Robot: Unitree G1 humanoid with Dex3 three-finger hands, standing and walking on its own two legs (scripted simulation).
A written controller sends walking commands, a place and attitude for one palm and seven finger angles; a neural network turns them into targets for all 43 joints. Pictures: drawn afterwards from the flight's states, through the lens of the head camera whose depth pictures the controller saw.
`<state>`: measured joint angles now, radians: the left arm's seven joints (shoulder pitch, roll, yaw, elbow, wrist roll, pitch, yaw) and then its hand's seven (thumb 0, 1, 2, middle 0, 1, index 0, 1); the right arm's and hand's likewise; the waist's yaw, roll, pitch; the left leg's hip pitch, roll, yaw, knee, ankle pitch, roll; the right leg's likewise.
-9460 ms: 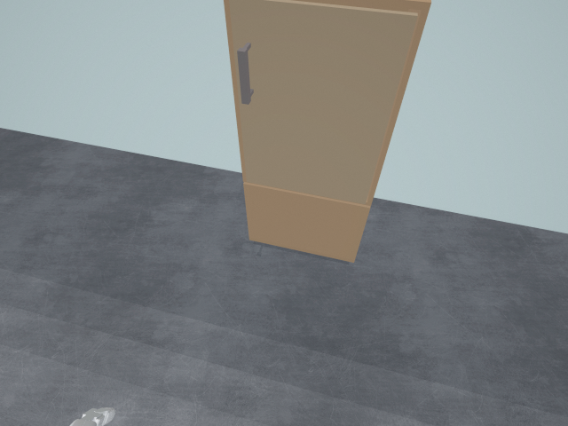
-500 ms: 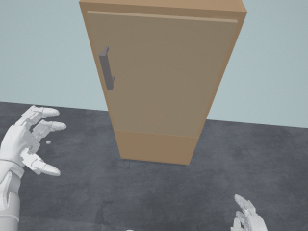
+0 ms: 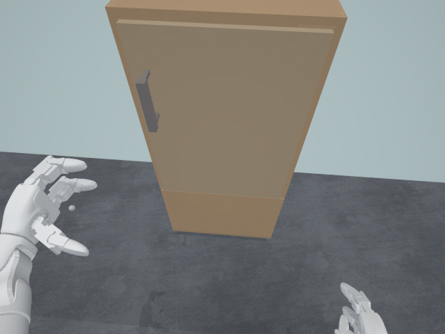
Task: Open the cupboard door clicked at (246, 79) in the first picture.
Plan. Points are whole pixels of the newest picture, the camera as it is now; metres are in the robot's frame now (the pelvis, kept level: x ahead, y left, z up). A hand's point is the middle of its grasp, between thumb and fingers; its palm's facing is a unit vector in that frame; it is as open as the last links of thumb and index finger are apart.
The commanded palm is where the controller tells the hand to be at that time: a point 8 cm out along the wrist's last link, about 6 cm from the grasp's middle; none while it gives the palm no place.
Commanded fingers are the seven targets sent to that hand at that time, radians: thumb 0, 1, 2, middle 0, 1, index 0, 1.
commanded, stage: move the hooked fingers beside the handle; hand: left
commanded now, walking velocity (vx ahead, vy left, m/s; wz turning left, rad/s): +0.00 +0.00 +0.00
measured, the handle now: (150, 102) +0.60 +0.22 +0.07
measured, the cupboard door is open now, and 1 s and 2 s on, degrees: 0 0 0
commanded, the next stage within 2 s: none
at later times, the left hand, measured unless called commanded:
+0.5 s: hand (83, 175) +0.36 +0.28 +0.09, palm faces -0.02 -1.00 -0.01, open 14.0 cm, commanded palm +0.33 +0.33 +0.08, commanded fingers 0.00 -0.50 0.30 -0.30 -1.20 -0.30 -1.20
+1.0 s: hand (98, 145) +0.44 +0.28 +0.08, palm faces -0.05 -1.00 +0.00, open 14.0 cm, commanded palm +0.42 +0.33 +0.08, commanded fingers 0.00 -0.50 0.30 -0.30 -1.20 -0.30 -1.20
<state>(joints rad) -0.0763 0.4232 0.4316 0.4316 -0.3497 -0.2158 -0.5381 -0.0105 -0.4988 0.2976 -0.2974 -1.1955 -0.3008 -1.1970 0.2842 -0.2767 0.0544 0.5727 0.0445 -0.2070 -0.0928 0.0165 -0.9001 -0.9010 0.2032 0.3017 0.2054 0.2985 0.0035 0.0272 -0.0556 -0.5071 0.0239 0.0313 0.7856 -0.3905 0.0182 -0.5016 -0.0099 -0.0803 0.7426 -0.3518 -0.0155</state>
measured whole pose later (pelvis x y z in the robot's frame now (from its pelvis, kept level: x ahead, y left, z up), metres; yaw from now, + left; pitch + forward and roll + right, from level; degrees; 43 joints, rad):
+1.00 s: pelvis -0.01 +0.01 -0.02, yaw -1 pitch +15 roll -2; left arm -0.72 0.64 0.48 1.09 -0.20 -0.32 -0.56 -0.01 -0.50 0.30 -0.30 -1.20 -0.30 -1.20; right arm 0.37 -0.30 0.05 0.61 0.03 -0.05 -0.07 0.01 -0.90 -0.90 0.20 0.30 0.21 0.30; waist -0.10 0.00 -0.07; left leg -0.75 0.03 0.04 0.90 -0.42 0.04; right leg -0.73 0.00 -0.07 0.83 -0.35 0.00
